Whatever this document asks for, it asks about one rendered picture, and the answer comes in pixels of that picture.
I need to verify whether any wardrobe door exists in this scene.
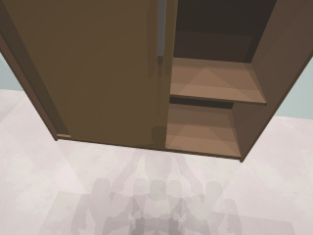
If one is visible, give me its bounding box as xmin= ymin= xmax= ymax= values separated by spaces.
xmin=2 ymin=0 xmax=178 ymax=150
xmin=0 ymin=0 xmax=69 ymax=135

